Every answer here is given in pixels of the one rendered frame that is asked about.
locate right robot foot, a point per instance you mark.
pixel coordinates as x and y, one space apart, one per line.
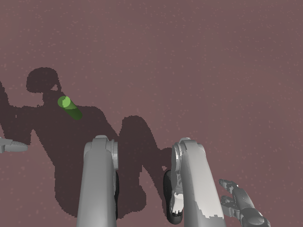
167 190

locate right robot hand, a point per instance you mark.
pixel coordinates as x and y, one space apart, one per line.
232 206

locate left robot hand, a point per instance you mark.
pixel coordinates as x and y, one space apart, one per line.
12 146

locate can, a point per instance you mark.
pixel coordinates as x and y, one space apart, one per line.
68 106

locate right robot arm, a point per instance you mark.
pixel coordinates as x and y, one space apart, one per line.
250 217

